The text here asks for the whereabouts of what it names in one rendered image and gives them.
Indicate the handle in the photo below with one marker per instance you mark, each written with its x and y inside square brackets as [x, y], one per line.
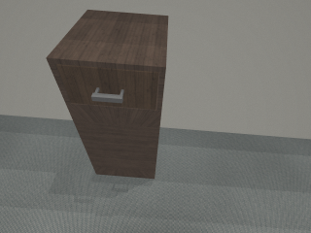
[105, 97]

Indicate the cabinet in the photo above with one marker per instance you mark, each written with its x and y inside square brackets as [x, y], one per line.
[119, 141]

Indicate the drawer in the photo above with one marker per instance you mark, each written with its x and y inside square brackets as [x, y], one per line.
[140, 87]

